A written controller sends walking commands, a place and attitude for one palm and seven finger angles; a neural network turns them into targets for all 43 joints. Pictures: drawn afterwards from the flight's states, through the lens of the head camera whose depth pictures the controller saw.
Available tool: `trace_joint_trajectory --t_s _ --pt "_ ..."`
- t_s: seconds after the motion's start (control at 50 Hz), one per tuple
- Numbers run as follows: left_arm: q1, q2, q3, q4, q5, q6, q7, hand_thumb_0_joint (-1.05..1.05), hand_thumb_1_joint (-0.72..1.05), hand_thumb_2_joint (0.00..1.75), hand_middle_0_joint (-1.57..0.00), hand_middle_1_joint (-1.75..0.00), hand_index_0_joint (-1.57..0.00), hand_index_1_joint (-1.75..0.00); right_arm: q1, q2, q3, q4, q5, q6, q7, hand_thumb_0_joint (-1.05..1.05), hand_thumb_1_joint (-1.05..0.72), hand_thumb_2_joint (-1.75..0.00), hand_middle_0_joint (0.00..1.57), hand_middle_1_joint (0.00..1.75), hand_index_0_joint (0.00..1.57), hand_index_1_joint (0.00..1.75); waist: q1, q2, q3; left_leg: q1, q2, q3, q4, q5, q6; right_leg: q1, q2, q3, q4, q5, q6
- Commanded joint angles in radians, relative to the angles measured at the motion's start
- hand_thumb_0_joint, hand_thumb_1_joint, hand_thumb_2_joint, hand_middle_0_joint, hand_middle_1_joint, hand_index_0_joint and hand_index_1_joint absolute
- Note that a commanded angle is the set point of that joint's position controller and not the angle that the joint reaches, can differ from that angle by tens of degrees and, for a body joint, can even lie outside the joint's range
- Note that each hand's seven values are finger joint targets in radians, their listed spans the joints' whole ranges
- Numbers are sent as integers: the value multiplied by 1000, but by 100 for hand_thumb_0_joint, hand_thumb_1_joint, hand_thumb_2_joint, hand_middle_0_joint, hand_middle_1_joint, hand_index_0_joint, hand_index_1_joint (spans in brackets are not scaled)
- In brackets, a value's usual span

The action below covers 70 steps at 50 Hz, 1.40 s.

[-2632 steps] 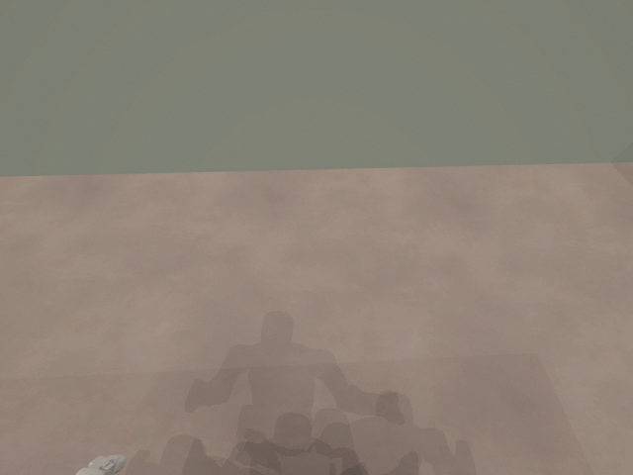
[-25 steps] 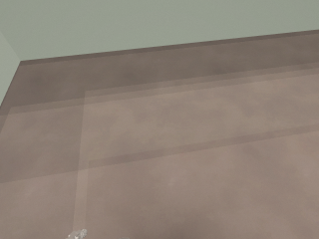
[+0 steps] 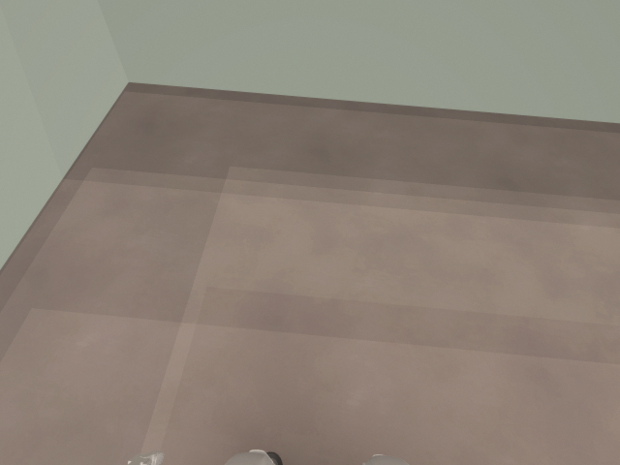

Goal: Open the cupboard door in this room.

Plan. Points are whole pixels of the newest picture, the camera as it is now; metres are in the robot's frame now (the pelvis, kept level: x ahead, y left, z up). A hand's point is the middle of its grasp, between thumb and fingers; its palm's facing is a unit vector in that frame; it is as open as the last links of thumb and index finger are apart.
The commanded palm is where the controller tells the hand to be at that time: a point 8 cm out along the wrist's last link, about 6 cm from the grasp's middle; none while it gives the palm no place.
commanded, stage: turn to face it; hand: left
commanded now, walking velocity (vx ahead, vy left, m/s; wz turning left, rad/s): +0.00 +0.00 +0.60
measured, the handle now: out of the picture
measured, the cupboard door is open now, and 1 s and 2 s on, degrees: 47 47 47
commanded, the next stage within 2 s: none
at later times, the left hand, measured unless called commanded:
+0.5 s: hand out of the picture +0.00 +0.17 -0.18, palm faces +0.36 -0.90 -0.26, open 7.4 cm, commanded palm none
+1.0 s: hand out of the picture -0.01 +0.09 -0.15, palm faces +0.63 -0.74 -0.23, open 7.4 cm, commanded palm none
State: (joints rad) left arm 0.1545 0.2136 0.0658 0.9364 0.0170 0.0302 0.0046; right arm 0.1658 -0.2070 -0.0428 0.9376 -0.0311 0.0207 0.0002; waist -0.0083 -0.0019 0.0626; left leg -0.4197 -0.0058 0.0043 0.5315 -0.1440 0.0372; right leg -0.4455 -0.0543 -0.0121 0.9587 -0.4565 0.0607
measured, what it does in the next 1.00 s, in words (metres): steps to the right, turning left: right foot, then left foot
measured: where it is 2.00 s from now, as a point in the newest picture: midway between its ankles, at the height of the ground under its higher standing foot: outside the picture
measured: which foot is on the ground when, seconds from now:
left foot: down 0.00-0.10, up 0.12-0.40, down 0.42-0.70, up 0.72-1.00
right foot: up 0.00-0.10, down 0.12-0.42, up 0.44-0.68, down 0.70-1.00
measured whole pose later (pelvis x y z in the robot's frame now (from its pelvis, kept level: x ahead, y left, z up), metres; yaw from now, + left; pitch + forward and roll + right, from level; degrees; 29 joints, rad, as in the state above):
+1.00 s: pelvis +0.07 -0.10 +0.01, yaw +39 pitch +0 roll +3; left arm 0.24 0.19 0.03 0.88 0.03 0.00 0.01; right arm 0.11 -0.24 -0.07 0.92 -0.01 0.08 0.04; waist 0.01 -0.04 0.11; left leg -0.39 0.01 0.08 0.83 -0.46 -0.06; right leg -0.22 -0.14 -0.21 0.54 -0.31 -0.01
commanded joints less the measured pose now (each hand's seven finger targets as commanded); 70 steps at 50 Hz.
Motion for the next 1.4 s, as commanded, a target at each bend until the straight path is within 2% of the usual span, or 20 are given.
trace_joint_trajectory --t_s 0.0,0.06,0.1,0.18,0.34,0.36,0.4,0.42,0.64,0.66,0.68,0.7,0.76,0.84,1.02,1.04,1.06,1.08,1.18,1.38 --pt "75 63 19 -77 0 -11 8 0 90 90 -20 -30 -20 -30 10 -228 -76 -82 -1 -1 -8 0 -90 -90 20 30 20 30 0 161 -149 83 214 -325 -223 -131 107 117 48 -32 -213 21 -9" --pt "197 130 38 -66 6 -26 15 0 90 90 -20 -30 -20 -30 -52 -181 -82 -120 12 13 0 0 -90 -90 20 30 20 30 59 43 -140 -112 90 -246 -74 -234 16 381 -29 34 -595 87 -47" --pt "131 259 46 -110 19 -27 24 0 90 90 -20 -30 -20 -30 -103 -129 -72 -166 9 9 16 0 -90 -90 20 30 20 30 70 -273 -55 -273 -38 -22 446 -421 -75 268 -450 408 -797 7 -226" --pt "44 156 21 -120 12 -47 28 0 90 90 -20 -30 -20 -30 -73 -102 -57 -123 15 20 28 0 -90 -90 20 30 20 30 3 -210 -54 -214 34 7 577 -313 -99 324 -274 55 -578 677 -185" --pt "143 236 39 -81 8 -44 19 0 90 90 -20 -30 -20 -30 -95 -108 -34 -133 19 11 31 0 -90 -90 20 30 20 30 24 -223 -114 89 -26 137 48 -177 -70 390 -267 -89 -363 941 -109" --pt "125 235 39 -90 1 -44 17 0 90 90 -20 -30 -20 -30 -22 -141 -42 -114 13 6 28 0 -90 -90 20 30 20 30 -20 -167 -159 227 -12 125 -47 -50 -54 327 -263 -117 -254 883 -78" --pt "71 128 12 -166 -10 -37 8 0 90 90 -20 -30 -20 -30 146 -343 -92 -88 7 -4 17 0 -90 -90 20 30 20 30 -109 318 -260 545 448 -451 -98 711 207 -143 -59 -131 172 -207 35" --pt "26 157 15 -195 2 -22 21 0 90 90 -20 -30 -20 -30 184 -351 -87 -71 11 5 14 0 -90 -90 20 30 20 30 -109 136 -230 468 473 -392 -86 582 244 -153 -64 -13 230 -223 16" --pt "155 127 28 -108 1 -16 0 0 90 90 -20 -30 -20 -30 -106 -253 -79 -150 7 18 0 0 -90 -90 20 30 20 30 53 142 -92 -36 161 -264 -110 -155 61 276 50 -61 -369 142 0" --pt "199 166 39 -106 7 -25 7 0 90 90 -20 -30 -20 -30 -110 -211 -76 -163 13 20 3 0 -90 -90 20 30 20 30 77 33 -103 -122 86 -215 5 -235 17 369 -31 20 -543 101 -21" --pt "209 263 59 -118 24 -33 17 0 90 90 -20 -30 -20 -30 -104 -133 -66 -185 19 20 10 0 -90 -90 20 30 20 30 91 -285 -90 -282 -54 -54 273 -404 -64 408 -312 367 -722 -24 -121" --pt "159 286 46 -138 16 -27 19 0 90 90 -20 -30 -20 -30 -129 -151 -66 -197 11 17 17 0 -90 -90 20 30 20 30 90 -304 -73 -224 -36 -46 526 -458 -66 264 -436 423 -766 9 -203" --pt "23 171 24 -163 9 -35 29 0 90 90 -20 -30 -20 -30 -76 -135 -67 -132 10 31 27 0 -90 -90 20 30 20 30 -1 -221 -43 -190 39 -47 723 -302 -83 215 -298 167 -659 309 -185" --pt "120 168 23 -123 10 -48 30 0 90 90 -20 -30 -20 -30 -110 -83 -44 -118 20 31 34 0 -90 -90 20 30 20 30 41 -187 -94 -138 19 44 467 -311 -109 409 -264 2 -562 752 -167" --pt "117 212 48 -97 4 -35 18 0 90 90 -20 -30 -20 -30 -53 -108 -40 -110 20 15 29 0 -90 -90 20 30 20 30 6 -155 -112 188 11 105 -4 -144 -65 285 -301 -105 -416 601 -112" --pt "101 186 45 -107 0 -31 15 0 90 90 -20 -30 -20 -30 17 -163 -55 -96 16 8 29 0 -90 -90 20 30 20 30 -35 -26 -153 351 95 1 -114 -4 -30 156 -264 -150 -254 462 -61" --pt "79 117 30 -150 -7 -24 5 0 90 90 -20 -30 -20 -30 93 -290 -88 -90 4 3 20 0 -90 -90 20 30 20 30 -79 306 -174 472 385 -404 -159 332 128 -128 -104 -192 -14 -112 30" --pt "-7 125 18 -193 5 -13 11 0 90 90 -20 -30 -20 -30 156 -328 -91 -69 6 11 10 0 -90 -90 20 30 20 30 -108 237 -150 406 476 -465 -177 371 230 -184 -74 -65 127 -229 20" --pt "29 122 29 -112 6 1 0 0 90 90 -20 -30 -20 -30 -30 -224 -59 -113 7 -5 -13 0 -90 -90 20 30 20 30 0 163 -84 202 244 -242 -217 89 114 -112 -55 15 160 49 21" --pt "107 120 25 -120 -6 -22 10 0 90 90 -20 -30 -20 -30 -47 -225 -79 -120 12 10 -5 0 -90 -90 20 30 20 30 38 148 -133 73 156 -307 -84 86 70 288 43 -35 -471 180 -1"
